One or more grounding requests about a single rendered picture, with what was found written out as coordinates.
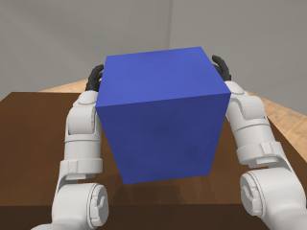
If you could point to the robot right hand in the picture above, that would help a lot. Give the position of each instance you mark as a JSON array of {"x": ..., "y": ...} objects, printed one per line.
[{"x": 222, "y": 68}]

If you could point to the robot right forearm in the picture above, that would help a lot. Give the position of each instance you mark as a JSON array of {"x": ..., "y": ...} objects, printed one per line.
[{"x": 252, "y": 132}]

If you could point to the carton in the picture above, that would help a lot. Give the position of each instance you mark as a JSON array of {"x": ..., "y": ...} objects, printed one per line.
[{"x": 162, "y": 113}]

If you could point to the robot left hand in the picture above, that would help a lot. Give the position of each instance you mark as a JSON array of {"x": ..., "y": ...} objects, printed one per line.
[{"x": 94, "y": 82}]

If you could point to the robot left forearm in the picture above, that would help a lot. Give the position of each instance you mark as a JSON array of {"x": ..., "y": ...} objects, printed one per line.
[{"x": 83, "y": 137}]

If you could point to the pedestal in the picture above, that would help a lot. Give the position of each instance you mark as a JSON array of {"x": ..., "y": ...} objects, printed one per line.
[{"x": 32, "y": 144}]

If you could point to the left robot upper arm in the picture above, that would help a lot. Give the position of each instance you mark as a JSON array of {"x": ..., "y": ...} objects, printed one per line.
[{"x": 82, "y": 206}]

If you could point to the right robot upper arm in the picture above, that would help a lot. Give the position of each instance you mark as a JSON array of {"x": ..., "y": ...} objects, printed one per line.
[{"x": 275, "y": 196}]

